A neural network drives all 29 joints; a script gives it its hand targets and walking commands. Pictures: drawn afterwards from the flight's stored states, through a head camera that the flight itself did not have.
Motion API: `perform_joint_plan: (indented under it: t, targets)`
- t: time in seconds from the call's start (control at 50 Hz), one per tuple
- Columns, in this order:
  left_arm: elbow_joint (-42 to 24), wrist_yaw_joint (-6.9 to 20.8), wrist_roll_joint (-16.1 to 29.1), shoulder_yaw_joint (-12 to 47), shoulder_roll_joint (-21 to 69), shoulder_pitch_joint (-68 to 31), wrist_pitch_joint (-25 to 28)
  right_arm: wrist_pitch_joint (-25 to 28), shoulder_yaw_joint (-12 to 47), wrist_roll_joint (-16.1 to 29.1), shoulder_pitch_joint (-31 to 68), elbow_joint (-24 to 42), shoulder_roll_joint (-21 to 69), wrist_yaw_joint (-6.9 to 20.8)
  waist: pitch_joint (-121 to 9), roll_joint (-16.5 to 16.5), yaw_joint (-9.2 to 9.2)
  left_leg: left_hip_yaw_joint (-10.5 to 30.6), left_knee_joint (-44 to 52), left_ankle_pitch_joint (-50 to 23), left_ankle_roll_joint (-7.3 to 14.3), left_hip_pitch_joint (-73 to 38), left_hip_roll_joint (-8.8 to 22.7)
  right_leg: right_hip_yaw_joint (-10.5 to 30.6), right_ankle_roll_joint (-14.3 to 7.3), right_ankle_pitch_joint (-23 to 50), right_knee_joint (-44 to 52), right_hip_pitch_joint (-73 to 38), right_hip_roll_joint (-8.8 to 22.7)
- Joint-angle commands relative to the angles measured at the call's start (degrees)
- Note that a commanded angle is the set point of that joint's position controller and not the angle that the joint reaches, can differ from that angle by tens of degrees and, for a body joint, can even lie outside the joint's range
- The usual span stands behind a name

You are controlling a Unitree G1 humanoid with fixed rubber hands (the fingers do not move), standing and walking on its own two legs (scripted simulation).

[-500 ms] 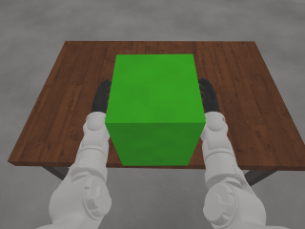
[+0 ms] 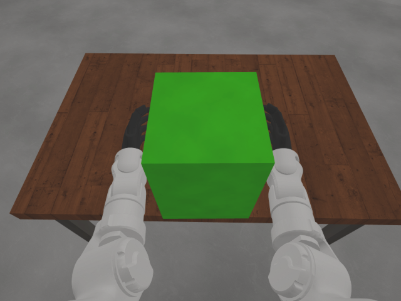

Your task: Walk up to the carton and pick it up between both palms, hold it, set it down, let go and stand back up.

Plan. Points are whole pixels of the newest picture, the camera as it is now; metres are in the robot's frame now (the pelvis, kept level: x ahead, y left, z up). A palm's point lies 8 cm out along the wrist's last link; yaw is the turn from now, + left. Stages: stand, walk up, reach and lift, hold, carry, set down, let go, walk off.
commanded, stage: reach and lift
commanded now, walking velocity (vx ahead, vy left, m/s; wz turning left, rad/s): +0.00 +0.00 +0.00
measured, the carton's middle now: (205, 151) +0.43 -0.03 +0.02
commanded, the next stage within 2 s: none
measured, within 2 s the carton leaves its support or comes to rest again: leaves its support in 1.42 s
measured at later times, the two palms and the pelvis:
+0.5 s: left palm (133, 144) +0.43 +0.12 +0.06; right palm (278, 144) +0.40 -0.17 +0.06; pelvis +0.00 +0.00 +0.00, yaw +0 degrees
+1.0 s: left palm (132, 147) +0.43 +0.12 +0.06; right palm (279, 146) +0.39 -0.17 +0.06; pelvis +0.00 +0.00 +0.00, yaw +1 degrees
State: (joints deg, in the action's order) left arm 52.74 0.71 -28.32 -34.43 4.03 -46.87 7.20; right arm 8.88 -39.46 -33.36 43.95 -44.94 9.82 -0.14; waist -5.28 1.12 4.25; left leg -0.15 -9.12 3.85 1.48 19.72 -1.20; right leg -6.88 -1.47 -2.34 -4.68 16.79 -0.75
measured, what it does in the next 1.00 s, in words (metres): stands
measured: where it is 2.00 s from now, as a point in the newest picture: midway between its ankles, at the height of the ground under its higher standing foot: outside the picture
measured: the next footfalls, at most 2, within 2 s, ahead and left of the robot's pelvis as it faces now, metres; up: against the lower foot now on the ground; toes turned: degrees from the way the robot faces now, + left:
none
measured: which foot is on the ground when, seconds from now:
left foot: down 0.00-1.00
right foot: down 0.00-1.00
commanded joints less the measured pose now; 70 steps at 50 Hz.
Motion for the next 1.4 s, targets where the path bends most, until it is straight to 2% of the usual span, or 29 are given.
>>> perform_joint_plan:
  t: [0.0, 0.5, 0.8, 0.96, 1.2, 1.38]
  targets:
    - [-1.0, 4.3, -1.5, 11.2, 22.4, -25.8, 1.4, 3.7, 14.4, -2.0, 25.0, -0.5, 24.4, 2.4, -32.4, 1.5, -1.83, 2.9, -0.8, -15.1, -0.8, -2.3, 1.6, 2.6, 2.5, 33.7, -9.2, -26.8, 1.6]
    - [1.2, 3.6, -1.1, 12.2, 24.4, -28.2, 3.6, 6.7, 14.7, -3.6, 25.9, -3.1, 25.7, 2.0, -34.6, 1.3, -0.82, 3.3, -0.4, -15.5, -0.6, -0.9, 2.1, 2.9, 2.2, 35.0, -8.8, -27.3, 1.9]
    - [3.2, 2.9, 0.9, 15.2, 26.6, -31.4, 6.7, 10.4, 18.1, -2.6, 28.2, -6.0, 26.7, 1.4, -38.9, 1.0, -0.04, 3.5, -0.6, -16.8, -0.7, -0.2, 2.1, 3.5, 2.1, 37.9, -9.5, -28.7, 2.0]
    - [3.3, 2.5, 2.7, 17.9, 27.8, -32.8, 7.8, 11.9, 21.1, -0.6, 29.4, -7.2, 26.9, 1.1, -41.9, 1.0, 0.11, 3.7, -1.2, -17.1, -0.9, -0.4, 2.0, 3.7, 1.9, 38.0, -10.1, -28.6, 1.8]
    - [1.2, 1.6, 7.0, 24.3, 30.4, -35.1, 8.6, 13.1, 26.8, 4.5, 31.4, -7.9, 26.4, 0.8, -45.5, 1.3, 1.32, 4.4, -3.6, -18.9, -1.8, -2.9, 1.9, 3.9, 1.3, 37.5, -11.1, -26.3, 1.0]
    - [-1.7, 0.6, 11.2, 29.1, 31.5, -37.8, 7.8, 11.3, 31.3, 9.6, 34.3, -6.5, 26.1, 0.5, -46.4, 1.8, 1.58, 4.9, -5.4, -17.4, -2.2, -5.7, 1.7, 3.6, 1.0, 32.5, -11.6, -22.8, 0.3]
